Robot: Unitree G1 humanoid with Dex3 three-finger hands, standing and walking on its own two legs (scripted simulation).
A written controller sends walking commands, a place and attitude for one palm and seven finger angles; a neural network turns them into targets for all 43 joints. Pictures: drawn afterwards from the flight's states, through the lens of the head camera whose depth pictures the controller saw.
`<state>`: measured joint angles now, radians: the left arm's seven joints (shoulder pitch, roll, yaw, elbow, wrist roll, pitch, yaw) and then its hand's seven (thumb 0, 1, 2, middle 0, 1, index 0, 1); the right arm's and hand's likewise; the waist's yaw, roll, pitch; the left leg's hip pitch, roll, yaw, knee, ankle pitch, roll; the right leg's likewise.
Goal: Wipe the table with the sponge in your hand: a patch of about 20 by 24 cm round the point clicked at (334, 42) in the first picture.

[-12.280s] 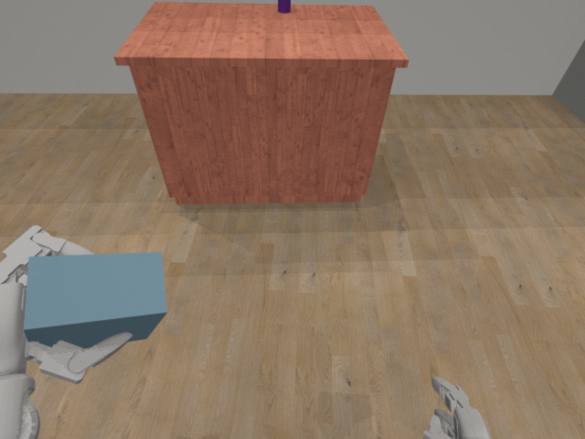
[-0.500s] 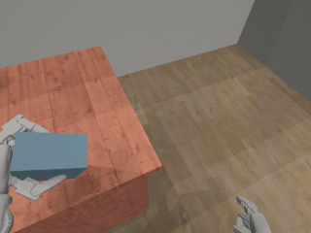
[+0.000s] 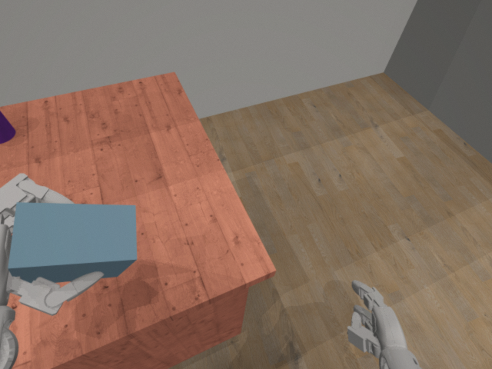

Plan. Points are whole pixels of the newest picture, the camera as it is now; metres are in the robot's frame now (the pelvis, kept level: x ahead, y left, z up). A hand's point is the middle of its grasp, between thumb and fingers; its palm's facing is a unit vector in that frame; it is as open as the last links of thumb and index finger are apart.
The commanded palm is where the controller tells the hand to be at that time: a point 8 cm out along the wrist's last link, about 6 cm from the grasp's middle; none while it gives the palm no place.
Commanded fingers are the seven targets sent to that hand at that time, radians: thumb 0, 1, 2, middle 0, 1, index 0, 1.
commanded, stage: come to a stop and stand still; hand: left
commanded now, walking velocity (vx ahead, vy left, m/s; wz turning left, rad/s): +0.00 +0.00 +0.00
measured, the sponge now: (92, 245) +0.23 +0.21 +0.13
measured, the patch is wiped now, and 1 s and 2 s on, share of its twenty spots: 0.00 0.00 0.00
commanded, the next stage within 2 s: look again from close up in 0.52 s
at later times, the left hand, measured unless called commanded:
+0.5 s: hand (19, 270) +0.19 +0.27 +0.15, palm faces +0.33 -0.85 -0.41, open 10.6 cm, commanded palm +0.13 +0.30 +0.17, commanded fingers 0.00 0.10 1.30 -1.20 -1.60 -1.20 -1.60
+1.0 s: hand (24, 272) +0.19 +0.26 +0.15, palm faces +0.34 -0.86 -0.38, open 10.6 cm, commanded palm +0.13 +0.30 +0.17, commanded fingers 0.00 0.10 1.30 -1.20 -1.60 -1.20 -1.60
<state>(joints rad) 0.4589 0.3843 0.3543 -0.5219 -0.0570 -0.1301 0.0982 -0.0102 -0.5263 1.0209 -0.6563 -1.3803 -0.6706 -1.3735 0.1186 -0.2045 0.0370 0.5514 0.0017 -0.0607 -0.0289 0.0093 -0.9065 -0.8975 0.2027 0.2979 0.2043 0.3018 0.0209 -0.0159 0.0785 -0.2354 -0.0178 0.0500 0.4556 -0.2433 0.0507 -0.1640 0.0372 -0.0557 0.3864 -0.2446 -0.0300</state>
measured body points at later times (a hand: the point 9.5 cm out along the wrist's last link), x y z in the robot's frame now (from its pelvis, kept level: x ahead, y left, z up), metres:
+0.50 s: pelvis -0.03 +0.02 +0.00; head +0.00 +0.04 +0.45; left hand +0.17 +0.31 +0.17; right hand +0.14 -0.20 -0.08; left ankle +0.00 +0.08 -0.74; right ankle -0.03 -0.10 -0.74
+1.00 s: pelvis -0.03 +0.02 +0.00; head -0.01 +0.03 +0.45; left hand +0.16 +0.30 +0.17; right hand +0.15 -0.21 -0.07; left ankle +0.00 +0.08 -0.74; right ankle -0.03 -0.10 -0.74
